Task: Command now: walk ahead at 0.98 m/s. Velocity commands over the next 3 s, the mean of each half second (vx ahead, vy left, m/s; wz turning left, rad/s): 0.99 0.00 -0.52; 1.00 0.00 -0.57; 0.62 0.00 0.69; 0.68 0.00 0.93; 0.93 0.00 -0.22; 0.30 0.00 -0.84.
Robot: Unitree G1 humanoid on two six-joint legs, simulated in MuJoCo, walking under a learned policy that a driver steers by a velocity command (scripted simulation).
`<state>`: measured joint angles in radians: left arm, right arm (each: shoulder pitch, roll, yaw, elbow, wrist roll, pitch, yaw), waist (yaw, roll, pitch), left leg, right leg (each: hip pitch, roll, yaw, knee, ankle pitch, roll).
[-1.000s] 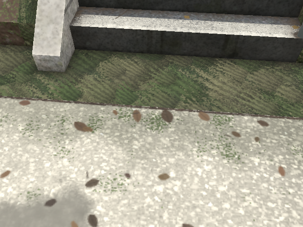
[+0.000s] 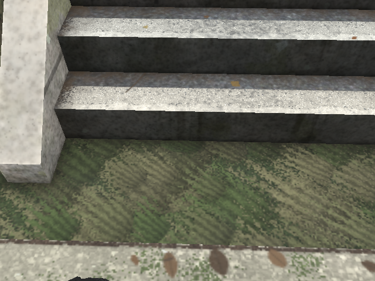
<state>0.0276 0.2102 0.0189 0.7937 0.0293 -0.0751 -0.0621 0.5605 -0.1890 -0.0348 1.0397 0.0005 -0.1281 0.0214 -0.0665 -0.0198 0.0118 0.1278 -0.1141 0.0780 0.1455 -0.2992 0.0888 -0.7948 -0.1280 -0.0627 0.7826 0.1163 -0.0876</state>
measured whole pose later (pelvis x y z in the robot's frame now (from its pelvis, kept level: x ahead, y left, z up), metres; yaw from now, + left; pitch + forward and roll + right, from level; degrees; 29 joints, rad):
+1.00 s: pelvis +0.89 -0.17 -0.01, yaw -33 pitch +2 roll +3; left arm -0.07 0.26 -0.02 0.67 0.08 -0.10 -0.03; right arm 0.51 -0.24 -0.02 0.96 0.00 -0.10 0.01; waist -0.08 -0.05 0.02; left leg -0.06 0.02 0.10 0.77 -0.37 0.02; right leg -0.47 0.00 -0.04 0.55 -0.11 -0.11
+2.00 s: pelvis +1.33 -0.37 +0.26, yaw +13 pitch +5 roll -6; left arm 0.09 0.14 0.01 0.64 0.03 -0.06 0.07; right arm 0.30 -0.27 -0.11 0.81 -0.03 -0.09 -0.01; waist 0.03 0.06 -0.08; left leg -0.62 -0.13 -0.22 1.48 -0.13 0.12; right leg -0.62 -0.01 -0.19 1.24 -0.92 -0.02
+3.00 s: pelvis +1.73 -0.25 +0.58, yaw -18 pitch +7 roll +5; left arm 0.57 0.18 -0.03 0.88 0.05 -0.10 -0.10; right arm -0.01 -0.19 0.04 0.60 -0.04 0.03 0.00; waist 0.10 -0.05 -0.14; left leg -1.35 -0.01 0.00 1.95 -0.38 -0.04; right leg -0.39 0.09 0.36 0.59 -0.29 -0.06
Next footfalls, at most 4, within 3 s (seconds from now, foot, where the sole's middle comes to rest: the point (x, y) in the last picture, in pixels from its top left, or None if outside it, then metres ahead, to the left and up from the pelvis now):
0.14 right None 0.36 -0.07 -0.77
0.58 left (171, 202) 0.81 0.05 -0.77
0.98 right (251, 164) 0.98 -0.31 -0.77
1.36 left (233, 89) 1.26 -0.25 -0.58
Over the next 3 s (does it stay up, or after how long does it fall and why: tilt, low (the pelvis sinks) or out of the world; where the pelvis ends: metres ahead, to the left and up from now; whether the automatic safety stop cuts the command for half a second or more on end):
stays up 1.73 -0.25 0.58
